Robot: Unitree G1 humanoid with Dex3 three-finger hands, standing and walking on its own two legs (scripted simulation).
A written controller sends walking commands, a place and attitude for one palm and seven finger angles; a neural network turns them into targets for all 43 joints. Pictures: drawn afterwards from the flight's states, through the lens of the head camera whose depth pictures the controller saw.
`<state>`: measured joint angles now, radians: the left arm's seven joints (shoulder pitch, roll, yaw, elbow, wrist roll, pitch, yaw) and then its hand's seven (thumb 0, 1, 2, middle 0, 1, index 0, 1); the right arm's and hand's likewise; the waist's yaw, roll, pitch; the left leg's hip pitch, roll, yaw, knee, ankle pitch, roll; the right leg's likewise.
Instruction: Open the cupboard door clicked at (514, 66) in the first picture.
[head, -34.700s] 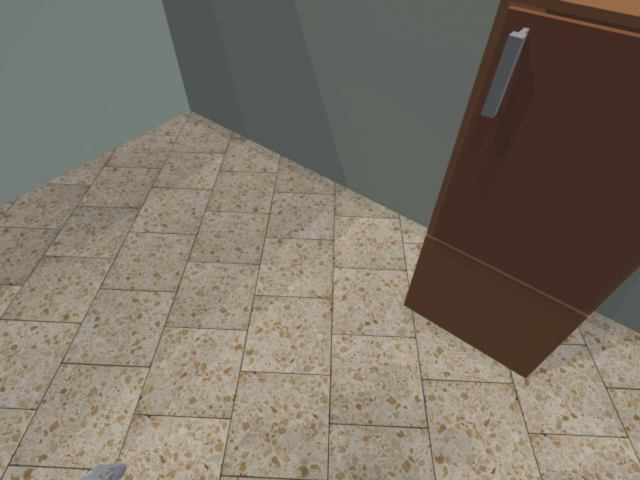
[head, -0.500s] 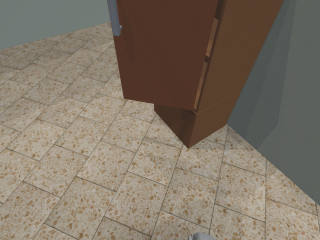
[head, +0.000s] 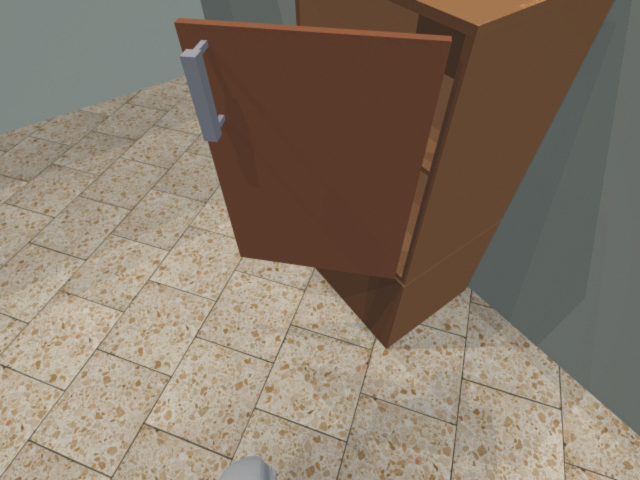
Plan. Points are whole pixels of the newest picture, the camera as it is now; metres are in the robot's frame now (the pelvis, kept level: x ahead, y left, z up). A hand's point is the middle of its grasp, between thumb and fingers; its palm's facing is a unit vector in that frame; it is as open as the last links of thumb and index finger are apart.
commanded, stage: come to a stop and stand still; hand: left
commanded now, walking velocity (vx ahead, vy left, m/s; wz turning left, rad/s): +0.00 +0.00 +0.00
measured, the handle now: (207, 92) +0.66 +0.23 +0.14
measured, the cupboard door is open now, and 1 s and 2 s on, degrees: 44 44 44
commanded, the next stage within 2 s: look again from close up in 0.92 s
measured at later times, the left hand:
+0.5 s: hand out of the picture +0.12 +0.26 -0.18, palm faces -0.02 -0.97 -0.24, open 7.3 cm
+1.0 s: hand out of the picture +0.09 +0.20 -0.19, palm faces -0.06 -0.97 -0.22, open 7.3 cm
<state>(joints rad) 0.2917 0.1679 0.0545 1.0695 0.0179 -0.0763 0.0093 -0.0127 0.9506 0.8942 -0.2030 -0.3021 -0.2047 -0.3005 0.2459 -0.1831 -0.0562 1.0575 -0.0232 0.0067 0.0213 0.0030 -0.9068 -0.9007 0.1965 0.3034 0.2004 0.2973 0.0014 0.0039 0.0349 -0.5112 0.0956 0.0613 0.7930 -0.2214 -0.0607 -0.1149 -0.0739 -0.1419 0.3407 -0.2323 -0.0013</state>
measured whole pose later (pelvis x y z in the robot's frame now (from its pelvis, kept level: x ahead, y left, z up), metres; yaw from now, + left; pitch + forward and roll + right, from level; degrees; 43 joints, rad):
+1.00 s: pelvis +0.05 +0.02 -0.01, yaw -3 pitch +1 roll -1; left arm 0.26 0.19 0.01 1.01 0.02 -0.01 0.03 0.00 0.93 0.89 -0.20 -0.30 -0.20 -0.30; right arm 0.30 -0.14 -0.02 1.05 -0.03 0.00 -0.02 0.01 -0.91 -0.90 0.20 0.30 0.21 0.30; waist -0.02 0.00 0.03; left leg -0.28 0.04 0.03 0.54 -0.28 -0.01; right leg -0.22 -0.02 -0.08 0.51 -0.30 0.00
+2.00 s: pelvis +0.02 +0.07 -0.02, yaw -6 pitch -3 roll -1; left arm 0.44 0.13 0.03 1.08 0.03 0.02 0.02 0.00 0.91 0.89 -0.20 -0.30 -0.20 -0.30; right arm 0.41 -0.16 -0.02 1.09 -0.02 0.01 -0.01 0.00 -0.90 -0.90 0.20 0.30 0.20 0.30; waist 0.00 -0.02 0.01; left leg -0.27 -0.01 0.11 0.57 -0.27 0.06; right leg -0.25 -0.06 0.02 0.57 -0.32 0.02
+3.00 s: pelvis +0.07 +0.10 -0.01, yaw -9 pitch -1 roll -1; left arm 0.28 0.16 0.03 1.00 0.03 0.01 0.03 0.00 0.91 0.89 -0.20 -0.30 -0.20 -0.30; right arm 0.22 -0.18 -0.05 1.06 -0.02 0.05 -0.02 0.00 -0.90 -0.90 0.20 0.30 0.20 0.30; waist 0.00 0.03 0.02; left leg -0.34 0.04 0.07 0.61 -0.31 -0.01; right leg -0.19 -0.02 -0.04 0.49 -0.29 0.01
